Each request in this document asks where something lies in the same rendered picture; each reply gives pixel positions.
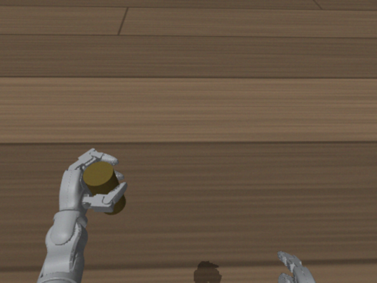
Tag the left robot arm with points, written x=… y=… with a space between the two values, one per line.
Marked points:
x=65 y=241

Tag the can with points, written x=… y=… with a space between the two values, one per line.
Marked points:
x=101 y=179

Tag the right robot hand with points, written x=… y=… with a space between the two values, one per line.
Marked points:
x=300 y=274

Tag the left robot hand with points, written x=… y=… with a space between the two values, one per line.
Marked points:
x=75 y=194

